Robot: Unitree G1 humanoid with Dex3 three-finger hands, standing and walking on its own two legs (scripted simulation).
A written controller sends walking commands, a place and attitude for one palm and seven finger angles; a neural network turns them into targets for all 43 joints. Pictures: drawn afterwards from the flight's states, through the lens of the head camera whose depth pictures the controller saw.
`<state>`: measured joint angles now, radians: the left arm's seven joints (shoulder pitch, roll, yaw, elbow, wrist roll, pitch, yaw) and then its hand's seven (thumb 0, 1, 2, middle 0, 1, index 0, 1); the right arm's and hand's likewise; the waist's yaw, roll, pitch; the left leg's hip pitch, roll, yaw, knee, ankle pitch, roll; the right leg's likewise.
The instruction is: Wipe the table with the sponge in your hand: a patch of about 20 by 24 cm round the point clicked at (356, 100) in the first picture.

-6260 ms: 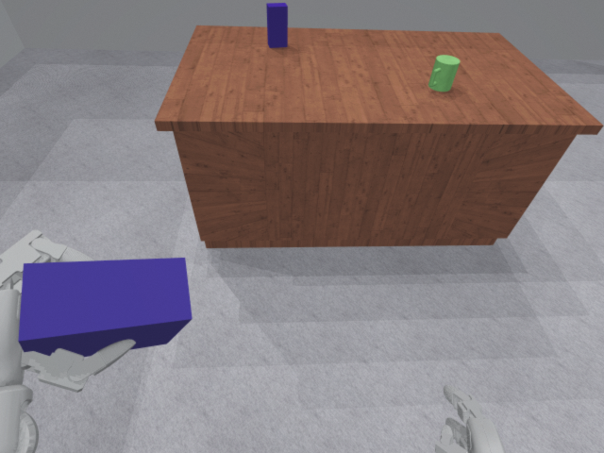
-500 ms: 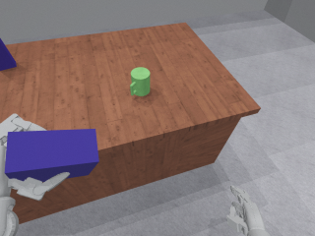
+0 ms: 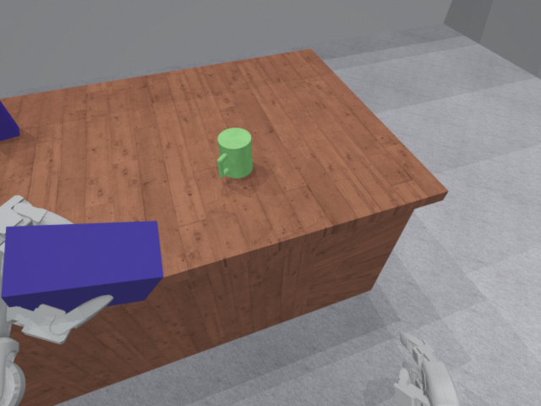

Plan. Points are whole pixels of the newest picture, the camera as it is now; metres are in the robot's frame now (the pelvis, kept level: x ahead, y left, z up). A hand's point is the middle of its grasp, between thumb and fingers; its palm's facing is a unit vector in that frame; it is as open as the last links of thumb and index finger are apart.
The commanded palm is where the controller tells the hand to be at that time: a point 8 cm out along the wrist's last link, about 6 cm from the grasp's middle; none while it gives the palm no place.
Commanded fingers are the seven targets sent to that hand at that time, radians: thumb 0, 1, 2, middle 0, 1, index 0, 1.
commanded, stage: shuffle to correct the standing spot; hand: left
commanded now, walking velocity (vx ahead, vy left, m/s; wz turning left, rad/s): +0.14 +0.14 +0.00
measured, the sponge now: (110, 268) +0.24 +0.20 +0.15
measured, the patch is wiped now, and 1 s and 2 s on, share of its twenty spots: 0.00 0.00 0.00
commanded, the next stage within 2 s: come to a stop and stand still in 0.60 s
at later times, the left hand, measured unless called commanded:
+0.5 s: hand (77, 213) +0.29 +0.25 +0.18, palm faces +0.31 -0.84 -0.45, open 10.3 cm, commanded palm +0.22 +0.31 +0.19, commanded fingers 0.00 0.10 1.30 -1.20 -1.60 -1.20 -1.60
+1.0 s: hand (14, 189) +0.31 +0.33 +0.19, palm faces +0.35 -0.86 -0.38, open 10.3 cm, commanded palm +0.26 +0.38 +0.19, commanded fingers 0.00 0.10 1.30 -1.20 -1.60 -1.20 -1.60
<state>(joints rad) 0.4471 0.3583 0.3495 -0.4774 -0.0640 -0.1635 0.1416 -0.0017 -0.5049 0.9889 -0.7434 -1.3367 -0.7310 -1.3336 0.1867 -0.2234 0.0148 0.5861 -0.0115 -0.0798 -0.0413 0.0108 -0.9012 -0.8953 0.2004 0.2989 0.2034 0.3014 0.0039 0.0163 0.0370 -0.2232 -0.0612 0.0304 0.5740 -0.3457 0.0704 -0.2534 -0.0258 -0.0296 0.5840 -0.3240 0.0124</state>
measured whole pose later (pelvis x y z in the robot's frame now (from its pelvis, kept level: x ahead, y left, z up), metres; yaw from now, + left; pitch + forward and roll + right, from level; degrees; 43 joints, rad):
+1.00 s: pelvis +0.09 +0.10 +0.01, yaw -2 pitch -1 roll -1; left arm 0.46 0.37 0.38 -0.62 -0.06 -0.15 0.12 0.00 -0.51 0.99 -0.75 -1.34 -0.73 -1.33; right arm 0.12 -0.13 0.04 0.59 0.01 -0.11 -0.01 0.01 -0.90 -0.90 0.20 0.30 0.20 0.30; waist 0.01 -0.01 0.10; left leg -0.28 0.08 0.04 0.53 -0.22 -0.03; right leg -0.19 -0.01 -0.06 0.48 -0.27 0.01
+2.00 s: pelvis +0.06 +0.15 +0.01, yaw -1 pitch -1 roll -2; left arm 0.37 0.37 0.37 -0.45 0.00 -0.26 0.08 0.00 -0.50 1.00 -0.74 -1.34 -0.73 -1.34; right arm 0.19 -0.16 0.04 0.57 0.00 -0.21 -0.01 0.01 -0.90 -0.90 0.20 0.30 0.21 0.30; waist 0.03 -0.06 0.08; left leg -0.32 0.02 0.05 0.50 -0.17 0.05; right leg -0.20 -0.04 0.01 0.41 -0.19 0.04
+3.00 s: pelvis +0.08 +0.09 +0.01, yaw -1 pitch +0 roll -2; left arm 0.46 0.39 0.37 -0.50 -0.07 -0.19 0.06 0.00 -0.50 1.00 -0.74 -1.34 -0.73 -1.34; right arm 0.21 -0.20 -0.01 0.56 0.01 -0.11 -0.02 0.01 -0.90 -0.90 0.20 0.30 0.20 0.30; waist 0.00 -0.01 0.06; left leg -0.32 0.11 0.01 0.53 -0.20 -0.04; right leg -0.22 0.05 -0.02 0.46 -0.24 -0.02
